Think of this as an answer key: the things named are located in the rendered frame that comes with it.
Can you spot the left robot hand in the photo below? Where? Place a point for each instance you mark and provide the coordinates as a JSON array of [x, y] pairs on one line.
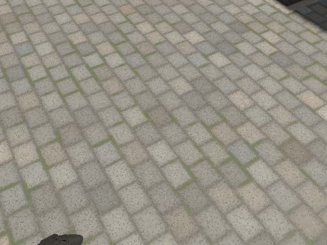
[[71, 239]]

